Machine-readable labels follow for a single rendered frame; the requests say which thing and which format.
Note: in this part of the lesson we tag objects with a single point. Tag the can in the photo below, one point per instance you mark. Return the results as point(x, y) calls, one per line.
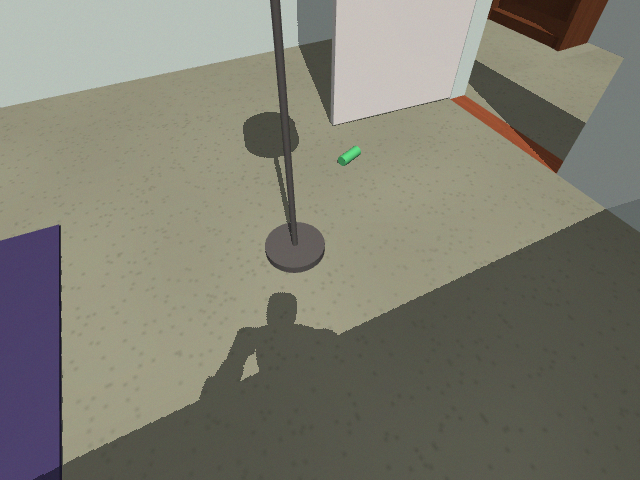
point(349, 155)

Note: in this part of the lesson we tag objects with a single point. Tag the floor lamp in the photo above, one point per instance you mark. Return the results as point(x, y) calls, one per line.
point(292, 247)

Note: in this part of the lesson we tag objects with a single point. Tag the bookshelf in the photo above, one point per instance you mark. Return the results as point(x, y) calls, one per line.
point(559, 24)

